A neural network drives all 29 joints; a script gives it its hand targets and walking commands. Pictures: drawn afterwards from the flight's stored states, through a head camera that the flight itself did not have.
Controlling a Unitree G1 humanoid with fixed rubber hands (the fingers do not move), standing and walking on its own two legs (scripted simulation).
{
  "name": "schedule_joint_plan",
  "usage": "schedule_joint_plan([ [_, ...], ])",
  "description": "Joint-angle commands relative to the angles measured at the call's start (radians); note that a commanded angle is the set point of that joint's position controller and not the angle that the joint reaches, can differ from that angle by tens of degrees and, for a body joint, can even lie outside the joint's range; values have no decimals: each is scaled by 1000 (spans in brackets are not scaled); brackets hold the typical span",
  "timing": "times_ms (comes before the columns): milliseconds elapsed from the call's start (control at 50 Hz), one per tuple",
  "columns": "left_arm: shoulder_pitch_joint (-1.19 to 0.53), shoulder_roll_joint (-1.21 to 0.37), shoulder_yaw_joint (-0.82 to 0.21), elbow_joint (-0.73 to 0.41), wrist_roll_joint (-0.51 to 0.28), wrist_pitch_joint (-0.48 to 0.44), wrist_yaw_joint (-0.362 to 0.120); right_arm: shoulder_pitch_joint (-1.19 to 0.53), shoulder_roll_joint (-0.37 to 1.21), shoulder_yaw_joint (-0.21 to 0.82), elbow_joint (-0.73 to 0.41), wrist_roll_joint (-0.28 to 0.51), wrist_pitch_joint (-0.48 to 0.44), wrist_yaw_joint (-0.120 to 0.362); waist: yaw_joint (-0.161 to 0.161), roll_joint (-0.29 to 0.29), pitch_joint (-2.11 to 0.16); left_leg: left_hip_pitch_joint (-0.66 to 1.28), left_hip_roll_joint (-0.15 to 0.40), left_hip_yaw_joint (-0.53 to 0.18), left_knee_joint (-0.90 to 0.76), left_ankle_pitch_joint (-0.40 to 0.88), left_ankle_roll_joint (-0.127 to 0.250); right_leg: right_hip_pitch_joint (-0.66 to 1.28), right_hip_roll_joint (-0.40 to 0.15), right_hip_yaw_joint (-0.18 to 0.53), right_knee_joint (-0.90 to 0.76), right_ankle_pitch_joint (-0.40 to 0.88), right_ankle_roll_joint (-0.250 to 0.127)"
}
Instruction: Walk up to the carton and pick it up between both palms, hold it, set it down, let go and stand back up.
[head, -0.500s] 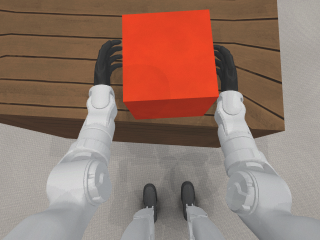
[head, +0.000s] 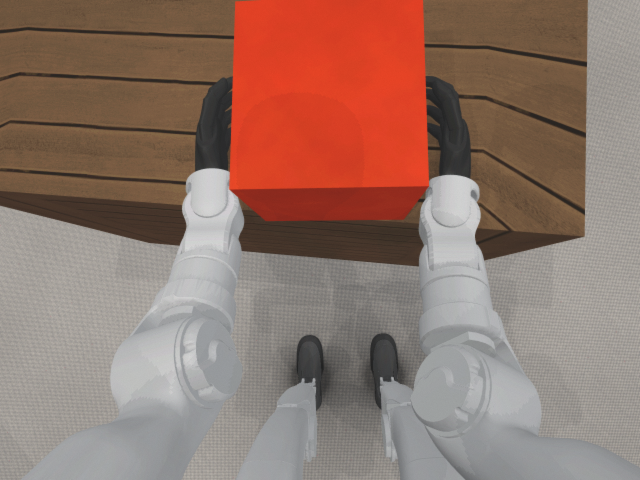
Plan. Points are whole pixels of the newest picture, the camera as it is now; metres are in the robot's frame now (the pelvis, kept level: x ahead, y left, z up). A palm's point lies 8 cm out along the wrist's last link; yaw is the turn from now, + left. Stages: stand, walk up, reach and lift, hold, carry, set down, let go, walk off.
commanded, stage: reach and lift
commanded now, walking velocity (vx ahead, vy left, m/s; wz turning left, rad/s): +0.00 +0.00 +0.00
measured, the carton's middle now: (331, 125) +0.49 +0.00 -0.05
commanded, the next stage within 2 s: none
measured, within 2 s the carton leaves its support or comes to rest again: leaves its support in 1.66 s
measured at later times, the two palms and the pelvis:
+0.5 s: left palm (216, 146) +0.48 +0.13 -0.06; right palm (448, 150) +0.46 -0.13 -0.07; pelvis +0.04 +0.01 -0.02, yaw +1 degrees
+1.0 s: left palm (218, 148) +0.48 +0.13 -0.07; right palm (449, 151) +0.46 -0.13 -0.07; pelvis +0.04 +0.01 -0.02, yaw +0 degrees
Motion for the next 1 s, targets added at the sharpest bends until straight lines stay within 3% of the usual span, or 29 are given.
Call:
schedule_joint_plan([
  [0, -400, -380, -209, -54, 31, -90, -58, -310, 500, 248, 88, -121, -65, 89, -23, -61, -1623, 160, 12, -2, 20, 61, 14, 481, -44, -15, 113, 293, 65],
  [60, -403, -370, -238, 12, 12, -109, -59, -314, 462, 278, 188, -110, -80, 93, -47, -66, -1599, 58, 21, 12, 48, 21, 16, 474, -45, -18, 164, 287, 72],
  [160, -452, -432, -290, 52, -8, -108, -67, -349, 487, 319, 278, -47, -107, 111, -65, -48, -1539, 61, 22, 8, 104, 29, 7, 454, -33, -21, 219, 307, 59],
  [340, -435, -499, -291, 120, 38, -139, -68, -344, 496, 346, 348, -3, -182, 99, -64, -17, -1438, 134, 2, -12, 171, 209, -8, 440, -11, -12, 255, 472, 40],
  [560, -365, -568, -304, 143, 55, -150, -56, -311, 473, 350, 401, 21, -232, 109, -68, 12, -1363, 320, 13, -40, 236, 383, -47, 257, 21, -27, 218, 448, 13],
  [820, -342, -571, -326, 184, 19, -157, -63, -300, 478, 390, 441, 58, -247, 107, -72, -6, -1358, 243, 5, -35, 272, 320, -38, 264, 21, -14, 275, 454, 21],
  [980, -358, -540, -339, 250, -25, -166, -75, -325, 481, 415, 483, 82, -250, 97, -72, -31, -1361, 121, -7, -27, 307, 212, -22, 291, 19, -9, 347, 437, 32],
])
